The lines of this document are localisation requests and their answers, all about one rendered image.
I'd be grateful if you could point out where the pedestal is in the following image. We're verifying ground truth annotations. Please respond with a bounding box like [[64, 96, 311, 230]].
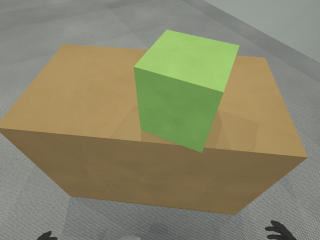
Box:
[[0, 44, 308, 215]]

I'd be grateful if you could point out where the right robot hand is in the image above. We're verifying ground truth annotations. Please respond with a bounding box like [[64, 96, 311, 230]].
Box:
[[265, 220, 297, 240]]

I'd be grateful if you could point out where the carton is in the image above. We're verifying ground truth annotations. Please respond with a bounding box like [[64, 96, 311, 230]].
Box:
[[133, 30, 239, 153]]

